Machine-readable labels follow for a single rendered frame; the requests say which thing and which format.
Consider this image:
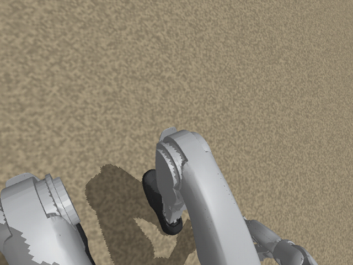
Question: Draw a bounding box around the left robot foot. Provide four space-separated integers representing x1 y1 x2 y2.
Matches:
76 223 95 265

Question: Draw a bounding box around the right robot arm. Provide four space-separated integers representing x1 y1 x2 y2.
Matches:
272 239 318 265

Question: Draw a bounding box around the right robot foot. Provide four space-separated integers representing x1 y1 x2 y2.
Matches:
142 169 183 235

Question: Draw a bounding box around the right robot hand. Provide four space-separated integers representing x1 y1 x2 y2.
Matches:
243 216 283 261

